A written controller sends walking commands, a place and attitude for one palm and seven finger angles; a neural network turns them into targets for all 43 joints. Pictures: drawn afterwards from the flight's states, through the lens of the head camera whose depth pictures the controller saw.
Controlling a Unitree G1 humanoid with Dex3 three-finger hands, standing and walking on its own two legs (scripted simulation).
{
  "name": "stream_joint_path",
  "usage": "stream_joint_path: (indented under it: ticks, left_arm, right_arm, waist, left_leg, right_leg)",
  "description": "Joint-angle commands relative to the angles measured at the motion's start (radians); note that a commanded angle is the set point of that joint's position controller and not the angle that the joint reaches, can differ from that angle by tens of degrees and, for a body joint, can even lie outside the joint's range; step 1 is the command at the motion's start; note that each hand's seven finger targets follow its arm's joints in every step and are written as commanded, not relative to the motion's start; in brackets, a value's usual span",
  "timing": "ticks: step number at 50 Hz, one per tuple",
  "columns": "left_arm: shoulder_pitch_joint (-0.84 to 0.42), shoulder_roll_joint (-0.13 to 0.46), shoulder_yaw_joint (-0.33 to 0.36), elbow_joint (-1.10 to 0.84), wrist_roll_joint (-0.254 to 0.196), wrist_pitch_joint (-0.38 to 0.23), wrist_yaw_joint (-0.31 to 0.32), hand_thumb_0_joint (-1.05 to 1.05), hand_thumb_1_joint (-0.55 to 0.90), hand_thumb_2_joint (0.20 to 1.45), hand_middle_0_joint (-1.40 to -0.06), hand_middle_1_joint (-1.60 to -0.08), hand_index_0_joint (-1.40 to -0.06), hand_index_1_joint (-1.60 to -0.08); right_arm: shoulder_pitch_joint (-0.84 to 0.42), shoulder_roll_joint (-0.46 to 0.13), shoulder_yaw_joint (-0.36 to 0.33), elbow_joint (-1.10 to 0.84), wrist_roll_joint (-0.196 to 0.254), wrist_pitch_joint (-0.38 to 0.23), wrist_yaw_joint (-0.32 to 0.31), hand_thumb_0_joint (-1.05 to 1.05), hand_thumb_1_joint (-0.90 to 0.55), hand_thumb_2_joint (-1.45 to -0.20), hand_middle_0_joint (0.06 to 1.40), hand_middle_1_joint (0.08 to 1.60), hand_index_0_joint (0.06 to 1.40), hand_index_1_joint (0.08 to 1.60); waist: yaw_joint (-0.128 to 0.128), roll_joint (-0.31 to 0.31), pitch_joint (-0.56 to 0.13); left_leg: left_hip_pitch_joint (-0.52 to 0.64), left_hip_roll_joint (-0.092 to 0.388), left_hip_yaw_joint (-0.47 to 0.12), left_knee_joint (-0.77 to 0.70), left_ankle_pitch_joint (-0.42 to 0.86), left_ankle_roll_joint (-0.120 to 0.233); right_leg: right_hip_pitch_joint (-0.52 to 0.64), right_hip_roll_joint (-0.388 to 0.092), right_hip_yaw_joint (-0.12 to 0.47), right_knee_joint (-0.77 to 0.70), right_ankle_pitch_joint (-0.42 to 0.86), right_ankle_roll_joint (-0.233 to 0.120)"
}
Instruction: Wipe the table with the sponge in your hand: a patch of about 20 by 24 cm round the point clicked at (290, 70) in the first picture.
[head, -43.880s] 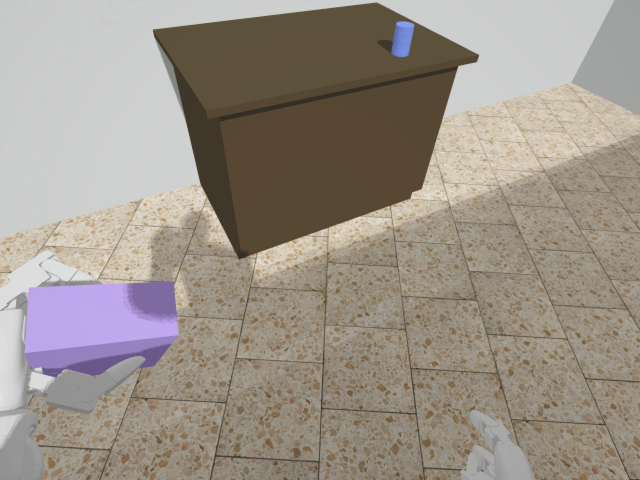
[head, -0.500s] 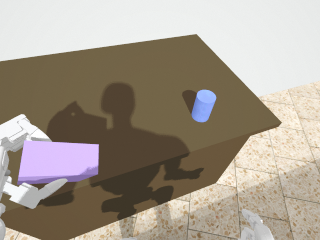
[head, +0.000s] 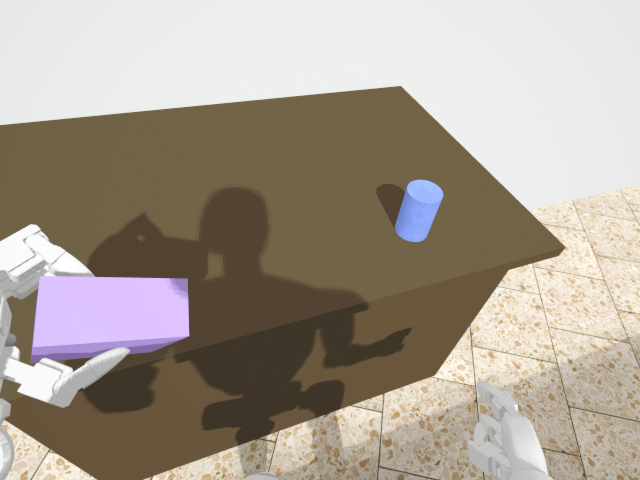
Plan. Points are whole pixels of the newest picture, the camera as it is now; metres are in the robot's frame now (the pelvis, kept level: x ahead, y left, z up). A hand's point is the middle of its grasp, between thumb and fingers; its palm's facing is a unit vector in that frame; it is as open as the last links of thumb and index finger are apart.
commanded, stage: step back with the hand held close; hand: left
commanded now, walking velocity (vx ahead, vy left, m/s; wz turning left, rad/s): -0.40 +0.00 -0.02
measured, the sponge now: (126, 321) +0.22 +0.21 +0.15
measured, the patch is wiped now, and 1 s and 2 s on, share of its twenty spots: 0.95 0.95 0.95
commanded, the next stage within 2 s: stop stepping back and stand still in 0.68 s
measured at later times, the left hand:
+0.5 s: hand out of the picture +0.14 +0.28 +0.17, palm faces +0.33 -0.84 -0.42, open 9.5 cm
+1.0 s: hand out of the picture -0.06 +0.22 +0.18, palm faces +0.33 -0.88 -0.32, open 9.5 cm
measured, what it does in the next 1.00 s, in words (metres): walks backwards: left foot, then right foot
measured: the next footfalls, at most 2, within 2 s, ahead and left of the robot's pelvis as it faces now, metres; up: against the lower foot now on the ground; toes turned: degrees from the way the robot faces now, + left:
left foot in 0.38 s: -0.02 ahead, +0.12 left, +0.00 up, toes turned +2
right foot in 0.76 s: -0.13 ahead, -0.13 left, +0.00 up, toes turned -1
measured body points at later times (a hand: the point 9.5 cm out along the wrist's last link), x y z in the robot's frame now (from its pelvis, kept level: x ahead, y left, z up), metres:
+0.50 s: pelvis -0.09 +0.02 +0.01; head -0.05 +0.07 +0.46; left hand +0.11 +0.32 +0.19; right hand +0.09 -0.21 -0.05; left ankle -0.06 +0.12 -0.71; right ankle -0.05 -0.11 -0.68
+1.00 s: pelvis -0.27 -0.02 +0.01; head -0.30 +0.01 +0.46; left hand -0.08 +0.26 +0.19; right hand -0.11 -0.27 -0.05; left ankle -0.35 +0.11 -0.62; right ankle -0.17 -0.13 -0.72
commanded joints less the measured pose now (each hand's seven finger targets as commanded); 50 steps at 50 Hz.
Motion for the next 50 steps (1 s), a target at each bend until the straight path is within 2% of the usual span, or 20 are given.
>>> stream_joint_path:
  ticks: [1,4,6,7,10,12,15,17,19,21,26,30,37,39,40,41,42,45,47,50]
  left_arm:
    - [-0.169,0.142,0.104,-0.224,0.021,-0.064,0.015,0.0,0.1,1.3,-1.2,-1.6,-1.2,-1.6]
    - [-0.121,0.099,0.068,-0.212,0.013,-0.061,0.011,0.0,0.1,1.3,-1.2,-1.6,-1.2,-1.6]
    - [-0.095,0.12,0.082,-0.244,0.015,-0.065,0.009,0.0,0.1,1.3,-1.2,-1.6,-1.2,-1.6]
    - [-0.092,0.1,0.057,-0.25,0.017,-0.069,0.005,0.0,0.1,1.3,-1.2,-1.6,-1.2,-1.6]
    - [-0.113,0.138,0.054,-0.275,-0.004,-0.09,0.015,0.0,0.1,1.3,-1.2,-1.6,-1.2,-1.6]
    - [-0.049,0.164,0.099,-0.284,-0.008,-0.08,0.021,0.0,0.1,1.3,-1.2,-1.6,-1.2,-1.6]
    - [-0.025,0.177,0.13,-0.235,-0.008,-0.074,0.022,0.0,0.1,1.3,-1.2,-1.6,-1.2,-1.6]
    - [-0.004,0.175,0.142,-0.228,-0.017,-0.077,0.024,0.0,0.1,1.3,-1.2,-1.6,-1.2,-1.6]
    - [-0.021,0.173,0.152,-0.287,-0.021,-0.086,0.03,0.0,0.1,1.3,-1.2,-1.6,-1.2,-1.6]
    - [0.025,0.154,0.158,-0.231,-0.003,-0.087,0.034,0.0,0.1,1.3,-1.2,-1.6,-1.2,-1.6]
    - [-0.039,0.109,0.077,-0.448,-0.004,-0.048,0.028,0.0,0.1,1.3,-1.2,-1.6,-1.2,-1.6]
    - [0.027,0.124,0.098,-0.347,-0.017,-0.02,0.031,0.0,0.1,1.3,-1.2,-1.6,-1.2,-1.6]
    - [-0.025,0.088,0.089,-0.165,-0.016,-0.028,0.027,0.0,0.1,1.3,-1.2,-1.6,-1.2,-1.6]
    - [-0.097,0.119,0.083,-0.173,-0.008,-0.057,0.019,0.0,0.1,1.3,-1.2,-1.6,-1.2,-1.6]
    - [-0.111,0.142,0.078,-0.151,-0.008,-0.07,0.022,0.0,0.1,1.3,-1.2,-1.6,-1.2,-1.6]
    - [-0.127,0.135,0.045,-0.149,-0.011,-0.06,0.022,0.0,0.1,1.3,-1.2,-1.6,-1.2,-1.6]
    - [-0.155,0.117,0.029,-0.159,-0.011,-0.043,0.014,0.0,0.1,1.3,-1.2,-1.6,-1.2,-1.6]
    - [-0.177,0.164,0.08,-0.151,-0.015,-0.022,0.009,0.0,0.1,1.3,-1.2,-1.6,-1.2,-1.6]
    - [-0.164,0.181,0.092,-0.127,-0.014,-0.017,0.008,0.0,0.1,1.3,-1.2,-1.6,-1.2,-1.6]
    - [-0.085,0.187,0.126,-0.195,-0.02,-0.034,0.01,0.0,0.1,1.3,-1.2,-1.6,-1.2,-1.6]
  right_arm:
    - [-0.068,-0.145,-0.057,-0.139,-0.02,-0.074,0.001,0.0,-0.9,-0.9,0.2,0.3,0.2,0.3]
    - [-0.054,-0.131,-0.051,-0.126,-0.014,-0.087,0.016,0.0,-0.9,-0.9,0.2,0.3,0.2,0.3]
    - [-0.053,-0.132,-0.047,-0.127,-0.01,-0.086,0.018,0.0,-0.9,-0.9,0.2,0.3,0.2,0.3]
    - [-0.055,-0.119,-0.04,-0.121,-0.006,-0.079,0.022,0.0,-0.9,-0.9,0.2,0.3,0.2,0.3]
    - [-0.049,-0.098,-0.056,-0.107,0.014,-0.066,0.01,0.0,-0.9,-0.9,0.2,0.3,0.2,0.3]
    - [-0.078,-0.084,-0.055,-0.133,0.014,-0.05,0.005,0.0,-0.9,-0.9,0.2,0.3,0.2,0.3]
    - [-0.097,-0.056,-0.02,-0.135,0.0,-0.017,0.002,0.0,-0.9,-0.9,0.2,0.3,0.2,0.3]
    - [-0.085,-0.081,-0.03,-0.131,0.011,-0.013,-0.011,0.0,-0.9,-0.9,0.2,0.3,0.2,0.3]
    - [-0.061,-0.117,-0.071,-0.137,0.004,-0.036,-0.003,0.0,-0.9,-0.9,0.2,0.3,0.2,0.3]
    - [-0.015,-0.105,-0.081,-0.108,0.005,-0.064,0.017,0.0,-0.9,-0.9,0.2,0.3,0.2,0.3]
    - [-0.028,-0.11,-0.074,-0.1,0.017,-0.107,0.05,0.0,-0.9,-0.9,0.2,0.3,0.2,0.3]
    - [-0.064,-0.11,-0.062,-0.103,0.007,-0.121,0.036,0.0,-0.9,-0.9,0.2,0.3,0.2,0.3]
    - [-0.059,-0.114,-0.053,-0.083,0.003,-0.105,0.017,0.0,-0.9,-0.9,0.2,0.3,0.2,0.3]
    - [-0.064,-0.103,-0.053,-0.086,0.007,-0.112,0.017,0.0,-0.9,-0.9,0.2,0.3,0.2,0.3]
    - [-0.053,-0.092,-0.059,-0.089,0.017,-0.114,0.012,0.0,-0.9,-0.9,0.2,0.3,0.2,0.3]
    - [-0.032,-0.119,-0.09,-0.087,0.034,-0.109,0.011,0.0,-0.9,-0.9,0.2,0.3,0.2,0.3]
    - [-0.048,-0.122,-0.089,-0.101,0.035,-0.103,0.012,0.0,-0.9,-0.9,0.2,0.3,0.2,0.3]
    - [-0.1,-0.066,-0.033,-0.098,0.019,-0.051,0.011,0.0,-0.9,-0.9,0.2,0.3,0.2,0.3]
    - [-0.091,-0.079,-0.036,-0.069,0.018,-0.05,0.009,0.0,-0.9,-0.9,0.2,0.3,0.2,0.3]
    - [-0.047,-0.114,-0.057,-0.07,0.021,-0.084,0.014,0.0,-0.9,-0.9,0.2,0.3,0.2,0.3]
  waist:
    - [-0.012,0.27,-0.064]
    - [0.006,0.182,-0.114]
    - [0.006,0.168,-0.158]
    - [-0.003,0.121,-0.163]
    - [-0.019,-0.2,-0.18]
    - [-0.014,-0.176,-0.184]
    - [-0.033,-0.03,-0.107]
    - [-0.044,0.04,-0.129]
    - [-0.021,0.279,-0.179]
    - [-0.023,0.17,-0.24]
    - [-0.017,0.215,-0.228]
    - [-0.008,0.222,-0.141]
    - [-0.014,0.167,-0.098]
    - [-0.014,-0.025,-0.098]
    - [-0.017,-0.211,-0.093]
    - [-0.013,-0.348,-0.145]
    - [-0.034,-0.289,-0.104]
    - [-0.071,-0.083,-0.064]
    - [-0.066,-0.055,-0.01]
    - [-0.03,-0.073,-0.09]
  left_leg:
    - [-0.024,0.247,-0.365,-0.493,-0.365,0.103]
    - [0.087,0.227,-0.265,-0.369,-0.126,0.096]
    - [0.105,0.188,-0.218,-0.273,-0.079,0.067]
    - [0.099,0.151,-0.18,-0.18,-0.086,0.047]
    - [0.118,-0.008,0.011,0.233,-0.152,-0.053]
    - [0.069,0.019,-0.027,0.41,-0.247,-0.051]
    - [0.04,0.065,-0.004,0.181,-0.194,-0.042]
    - [0.146,0.064,0.021,-0.228,0.077,-0.04]
    - [0.417,0.331,-0.241,-0.302,0.797,0.067]
    - [0.611,0.371,-0.223,-0.225,1.032,0.114]
    - [0.515,0.272,-0.088,-0.253,0.878,0.041]
    - [0.261,0.293,-0.119,-0.383,0.345,0.053]
    - [0.113,0.248,-0.134,-0.305,-0.163,0.033]
    - [0.125,0.139,-0.039,-0.029,-0.258,-0.014]
    - [0.115,0.022,0.077,0.322,-0.307,-0.063]
    - [0.076,-0.042,0.023,0.631,-0.326,-0.077]
    - [0.081,0.004,-0.058,0.714,-0.247,-0.07]
    - [0.083,0.043,0.004,0.816,-0.072,-0.061]
    - [0.13,0.072,0.022,0.635,-0.099,-0.036]
    - [0.172,0.059,0.039,0.176,-0.225,0.02]
  right_leg:
    - [0.026,0.043,0.05,0.215,-0.096,-0.001]
    - [0.059,0.022,0.072,-0.011,-0.062,-0.013]
    - [0.154,0.01,0.064,-0.193,0.117,-0.021]
    - [0.169,-0.037,0.09,-0.259,0.246,-0.045]
    - [0.064,-0.323,0.27,-0.319,0.593,-0.175]
    - [0.06,-0.375,0.268,-0.278,0.752,-0.221]
    - [0.062,-0.322,0.169,-0.17,0.81,-0.152]
    - [0.088,-0.225,0.098,0.0,0.742,-0.086]
    - [-0.196,-0.035,0.052,0.2,-0.047,-0.008]
    - [-0.346,-0.001,0.087,0.308,-0.254,-0.006]
    - [-0.185,-0.021,0.047,0.182,-0.042,0.01]
    - [-0.038,-0.021,0.028,0.133,-0.021,0.009]
    - [0.139,-0.009,0.007,-0.21,0.141,0.003]
    - [0.106,-0.107,0.049,-0.379,0.288,-0.049]
    - [0.011,-0.273,0.19,-0.419,0.347,-0.146]
    - [-0.064,-0.408,0.354,-0.444,0.376,-0.221]
    - [-0.131,-0.394,0.307,-0.404,0.295,-0.215]
    - [-0.296,-0.32,0.163,-0.358,-0.014,-0.155]
    - [-0.383,-0.299,0.122,-0.352,-0.114,-0.115]
    - [-0.236,-0.284,0.177,-0.279,-0.079,-0.109]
